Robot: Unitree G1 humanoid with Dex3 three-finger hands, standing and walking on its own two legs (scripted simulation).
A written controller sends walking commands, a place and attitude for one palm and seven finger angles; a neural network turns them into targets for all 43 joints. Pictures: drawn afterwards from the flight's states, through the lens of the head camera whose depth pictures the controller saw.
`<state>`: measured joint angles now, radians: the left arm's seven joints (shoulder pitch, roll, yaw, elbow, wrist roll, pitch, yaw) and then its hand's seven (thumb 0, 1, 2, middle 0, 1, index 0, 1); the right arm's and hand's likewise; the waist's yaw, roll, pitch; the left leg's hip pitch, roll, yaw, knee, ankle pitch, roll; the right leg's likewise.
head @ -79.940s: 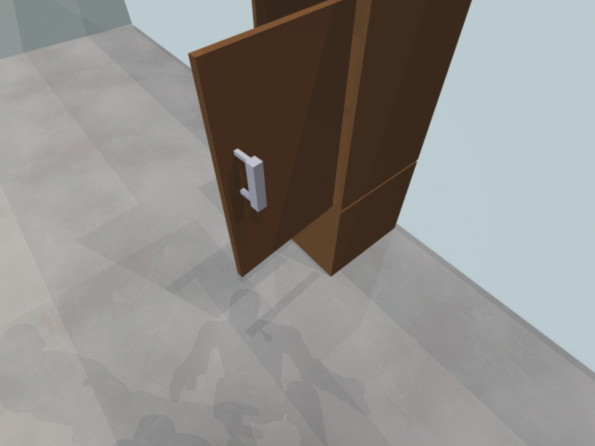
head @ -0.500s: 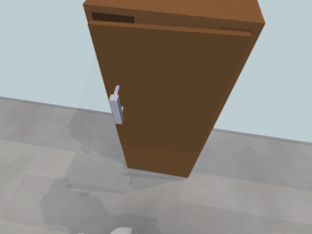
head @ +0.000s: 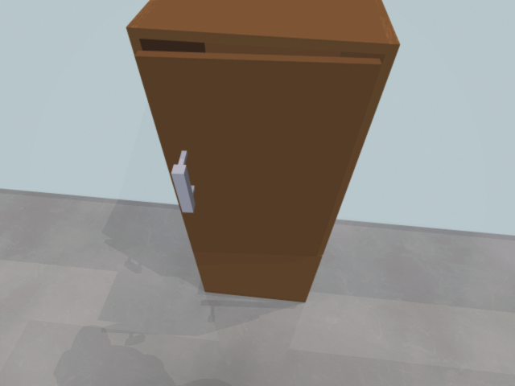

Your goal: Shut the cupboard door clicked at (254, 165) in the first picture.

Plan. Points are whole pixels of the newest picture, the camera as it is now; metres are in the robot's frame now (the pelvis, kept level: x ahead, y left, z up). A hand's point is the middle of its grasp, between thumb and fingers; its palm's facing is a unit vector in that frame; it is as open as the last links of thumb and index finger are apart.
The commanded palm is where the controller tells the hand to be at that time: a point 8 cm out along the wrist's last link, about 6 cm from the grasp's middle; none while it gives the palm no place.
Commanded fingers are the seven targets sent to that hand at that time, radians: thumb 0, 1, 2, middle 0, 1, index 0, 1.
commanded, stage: come to a stop and stand still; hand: left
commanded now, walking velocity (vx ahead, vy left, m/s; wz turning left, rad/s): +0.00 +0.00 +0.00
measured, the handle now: (186, 181) +0.48 +0.17 +0.00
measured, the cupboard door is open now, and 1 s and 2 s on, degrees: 4 4 4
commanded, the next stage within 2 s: look again from close up in 0.50 s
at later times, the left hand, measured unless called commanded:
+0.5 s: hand out of the picture +0.01 +0.14 -0.18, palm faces +0.05 -0.98 -0.17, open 7.3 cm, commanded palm none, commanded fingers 0.00 0.90 0.90 -0.20 -0.30 -0.20 -0.30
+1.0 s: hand out of the picture +0.03 +0.21 -0.18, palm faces +0.00 -0.98 -0.22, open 7.3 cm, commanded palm none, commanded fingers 0.00 0.90 0.90 -0.20 -0.30 -0.20 -0.30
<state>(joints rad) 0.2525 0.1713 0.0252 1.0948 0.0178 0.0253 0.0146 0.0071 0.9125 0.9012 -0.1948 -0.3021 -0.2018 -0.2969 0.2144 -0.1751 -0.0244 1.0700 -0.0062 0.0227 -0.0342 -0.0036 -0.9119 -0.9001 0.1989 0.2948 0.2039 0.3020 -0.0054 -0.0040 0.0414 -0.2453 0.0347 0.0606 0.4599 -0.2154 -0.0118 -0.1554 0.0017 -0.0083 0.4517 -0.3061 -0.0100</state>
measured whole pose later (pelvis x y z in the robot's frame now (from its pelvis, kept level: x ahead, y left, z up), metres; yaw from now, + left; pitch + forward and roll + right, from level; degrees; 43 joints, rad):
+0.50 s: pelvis +0.02 -0.03 +0.00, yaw +0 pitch -1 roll +0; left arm 0.28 0.14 0.01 1.15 0.01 0.00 0.04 0.01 0.92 0.90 -0.20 -0.30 -0.20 -0.30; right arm 0.30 -0.12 0.00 1.16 -0.01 0.01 -0.04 0.00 -0.91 -0.90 0.20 0.29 0.20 0.30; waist -0.01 -0.02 0.03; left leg -0.17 0.07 0.04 0.39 -0.21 -0.05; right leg -0.07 0.04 -0.02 0.37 -0.29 -0.05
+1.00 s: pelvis +0.01 +0.03 -0.01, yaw -1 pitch +0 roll +0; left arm 0.28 0.18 -0.01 1.06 0.02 0.00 0.04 0.01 0.91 0.90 -0.20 -0.30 -0.20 -0.30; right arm 0.23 -0.17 0.01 1.03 -0.01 -0.01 -0.03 0.00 -0.94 -0.90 0.20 0.29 0.20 0.30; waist 0.01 -0.01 0.02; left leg -0.24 -0.02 0.06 0.53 -0.28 0.04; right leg -0.16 -0.03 0.02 0.51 -0.35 0.03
